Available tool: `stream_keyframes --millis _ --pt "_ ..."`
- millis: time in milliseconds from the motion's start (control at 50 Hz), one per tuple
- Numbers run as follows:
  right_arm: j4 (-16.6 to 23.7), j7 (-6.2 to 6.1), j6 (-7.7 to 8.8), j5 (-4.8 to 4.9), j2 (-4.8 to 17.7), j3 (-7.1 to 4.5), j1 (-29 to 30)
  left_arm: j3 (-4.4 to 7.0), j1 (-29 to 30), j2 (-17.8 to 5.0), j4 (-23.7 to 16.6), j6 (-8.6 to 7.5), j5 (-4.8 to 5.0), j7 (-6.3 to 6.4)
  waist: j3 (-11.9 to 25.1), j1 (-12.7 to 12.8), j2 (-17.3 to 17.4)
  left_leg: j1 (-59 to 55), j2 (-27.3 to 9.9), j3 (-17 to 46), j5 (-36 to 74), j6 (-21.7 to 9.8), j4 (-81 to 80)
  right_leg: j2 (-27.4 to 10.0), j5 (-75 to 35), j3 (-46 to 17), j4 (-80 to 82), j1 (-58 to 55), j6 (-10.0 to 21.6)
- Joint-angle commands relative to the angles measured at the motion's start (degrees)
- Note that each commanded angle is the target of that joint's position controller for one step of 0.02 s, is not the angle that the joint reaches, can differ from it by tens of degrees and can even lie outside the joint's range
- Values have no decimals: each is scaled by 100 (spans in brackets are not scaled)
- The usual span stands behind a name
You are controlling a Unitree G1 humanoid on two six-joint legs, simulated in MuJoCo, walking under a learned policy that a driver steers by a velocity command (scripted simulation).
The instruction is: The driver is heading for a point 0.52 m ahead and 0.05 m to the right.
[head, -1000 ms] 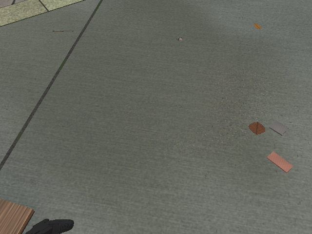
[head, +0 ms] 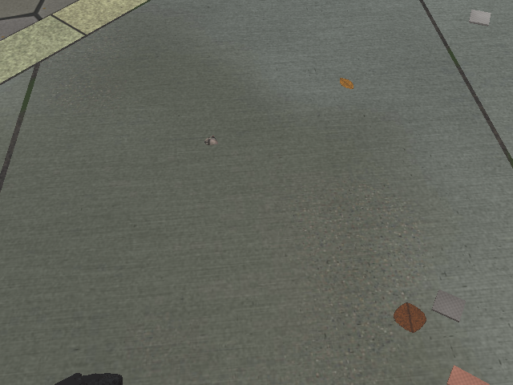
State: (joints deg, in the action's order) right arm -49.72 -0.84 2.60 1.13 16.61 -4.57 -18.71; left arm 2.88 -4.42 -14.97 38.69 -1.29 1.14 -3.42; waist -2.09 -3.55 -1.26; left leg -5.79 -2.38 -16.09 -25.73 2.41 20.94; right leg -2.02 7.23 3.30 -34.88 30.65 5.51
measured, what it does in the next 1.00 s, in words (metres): walks ahead, turning right: right foot, then left foot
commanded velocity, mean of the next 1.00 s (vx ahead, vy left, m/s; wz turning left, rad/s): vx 0.35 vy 0.00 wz -0.31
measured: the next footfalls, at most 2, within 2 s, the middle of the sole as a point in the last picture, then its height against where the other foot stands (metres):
right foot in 0.02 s outside the picture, level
left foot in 0.48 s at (235, 376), level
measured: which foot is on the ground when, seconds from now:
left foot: down 0.00-0.00, up 0.02-0.46, down 0.48-1.00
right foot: up 0.00-0.00, down 0.02-0.50, up 0.52-0.86, down 0.88-1.00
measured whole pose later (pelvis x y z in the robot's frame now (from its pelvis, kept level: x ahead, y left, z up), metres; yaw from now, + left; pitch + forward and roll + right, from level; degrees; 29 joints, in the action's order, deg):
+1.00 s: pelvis +0.44 -0.04 +0.02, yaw -18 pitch +0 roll +1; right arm -51.5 0.8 2.1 -0.8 14.4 -0.5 -10.4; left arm 2.6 -8.2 -13.9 41.4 1.4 -0.8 1.4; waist -0.8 -1.6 0.3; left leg 9.7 1.5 -1.3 -16.9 -1.0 26.8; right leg -0.8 11.8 -3.1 -28.8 17.1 -1.2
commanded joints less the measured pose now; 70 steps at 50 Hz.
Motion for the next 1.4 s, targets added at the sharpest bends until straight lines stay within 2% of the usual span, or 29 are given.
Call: stream_keyframes --millis 20,40,60,80,100,120,140,200,300,400,440,480,500,520,540,560,580,620,640,720,860,880,900,920,940,960,1000,1140,1400 --pt "477 -77 25 -76 925 -150 229 649 -2157 -1533 115 45 30 178 1291 1342 -153 1883 -890 218 4593 -378 3627 -92 39 -855 422 -3509 700" --pt "797 26 201 -259 82 120 -299 685 -1870 -2074 36 -23 73 195 1792 566 -1473 4447 368 937 -727 -35 5506 -1486 992 -4185 1046 -5252 1831" --pt "841 109 428 -30 586 48 389 537 -2050 -1535 -105 -105 25 167 2246 1069 -695 5054 323 2116 -795 -151 5963 -1708 1496 -4983 1781 -5424 1855" --pt "1018 146 539 160 806 -12 911 451 -1837 -1254 -62 -183 -23 157 1405 1089 -461 5429 64 2106 -219 -297 5781 -1548 1021 -4129 1865 -4841 1557" --pt "1004 110 591 80 726 15 947 402 -1487 -1106 -97 -217 -4 164 964 811 -14 5178 -190 2100 273 -350 5268 -1288 437 -3440 1833 -4005 1345" --pt "932 72 582 -78 756 -21 926 342 -1110 -913 -172 -214 -14 182 658 580 79 4789 -347 2080 530 -301 4774 -1060 -187 -2894 1890 -3248 1206" --pt "905 76 519 -127 787 -55 804 292 -910 -797 -279 -220 -90 213 578 387 -54 4386 -447 2125 724 -255 4551 -917 -629 -2619 2011 -2754 1174" --pt "938 77 341 -199 587 -28 767 321 -905 -920 -296 -250 -65 293 437 245 -33 4081 -387 1960 1055 18 3838 -725 -1352 -2158 2217 -2036 1207" --pt "1228 125 334 -172 295 114 1840 381 -1292 -1102 -140 -189 -3 428 173 627 -271 3660 15 1854 2844 192 1645 -258 -714 -1667 2154 -1534 788" --pt "1329 262 442 -86 521 68 2154 345 -1714 -971 114 -162 18 445 163 782 -413 3428 75 2013 3057 -31 844 -648 -177 -2160 1713 -2214 626" --pt "1304 280 483 -92 630 21 1970 355 -1697 -988 166 -136 -18 450 132 657 -559 3280 81 1958 2542 -229 751 -811 -503 -2349 1436 -2518 546" --pt "1078 236 525 -151 836 -106 1132 296 -1603 -830 142 -110 -47 427 537 217 -530 2085 155 1771 2378 -543 489 -453 -1568 -2143 480 -2509 328" --pt "1014 207 548 -269 1118 -172 377 191 -1603 -604 31 -106 -126 430 1301 -108 -53 740 -648 2567 2907 -902 677 -74 -1071 -1796 -1009 -1942 76" --pt "802 225 479 -330 1608 -305 -165 79 -2564 -211 54 -163 0 434 2077 183 1716 -1239 -1899 4969 2871 -1990 407 872 1672 -1200 -3143 66 -461" --pt "725 282 450 -115 1129 -207 -297 125 -2571 -634 167 -190 39 459 2017 53 1593 -1260 -2150 5948 2269 -2110 -121 786 2781 -1531 -3922 815 -558" --pt "837 273 430 -99 784 -94 108 229 -1874 -1001 92 -170 54 477 1255 -63 899 -554 -1923 5073 2661 -1859 -100 575 2436 -1600 -4201 979 -590" --pt "917 269 387 -171 598 -4 512 230 -1425 -1008 -7 -131 -19 507 923 40 430 147 -1662 4207 3556 -1681 -40 365 2136 -1374 -4071 784 -635" --pt "847 270 377 -209 335 117 861 240 -1215 -851 -112 -64 -146 501 614 348 473 1093 -1253 3254 5068 -1535 -99 -22 1837 -1168 -3285 272 -688" --pt "783 273 376 -220 251 155 926 204 -1334 -666 -69 -23 -123 491 612 453 630 1319 -1048 2932 5360 -1463 -182 -62 1736 -1067 -2838 -45 -726" --pt "554 197 287 -196 612 83 1051 59 -1264 -268 -45 76 -131 520 918 535 795 1647 -908 2289 6134 -1543 -267 -45 1054 -720 -1127 -936 -890" --pt "247 166 65 -74 595 155 1070 121 -706 -442 -28 176 -168 508 643 459 647 1888 -783 2280 3518 -1239 -177 62 -311 -546 817 -1972 -622" --pt "173 170 63 -74 475 203 926 135 -620 -522 -60 165 -223 519 560 449 518 1994 -625 2290 2902 -1002 -97 -54 -853 -707 1238 -2240 -510" --pt "148 172 82 -178 351 256 771 175 -595 -755 -120 155 -254 555 663 342 188 2197 -396 2178 2220 -741 129 -480 -1936 -1123 1167 -2669 -354" --pt "47 197 102 -236 319 259 208 228 -456 -1012 -133 188 -215 585 811 -43 -448 2471 -3 1916 1241 -531 162 -745 -2275 -1342 835 -3022 -48" --pt "-8 177 64 -229 225 310 254 174 -329 -690 -105 214 -165 548 868 36 -577 2198 97 1724 991 -388 86 -598 -1314 -1234 808 -2710 -7" --pt "23 162 7 -211 329 303 615 142 -227 -490 -113 222 -163 498 572 204 -404 2172 133 1675 1107 -328 104 -359 -825 -1136 823 -2413 -142" --pt "18 115 -92 -187 423 285 789 129 -279 -501 -62 187 -207 459 373 276 -240 2231 102 1695 1421 -351 223 -231 -1070 -1055 798 -2280 -285" --pt "-209 51 -194 -151 487 272 818 154 -317 -554 224 84 -155 458 602 251 -77 1706 -2 1740 2294 -307 410 -206 -2038 -1007 589 -2376 -233" --pt "-712 -56 -301 -150 480 264 878 144 -220 -537 979 118 -140 513 340 241 97 1657 8 1710 1822 -273 215 -57 -1215 -858 824 -2284 -282"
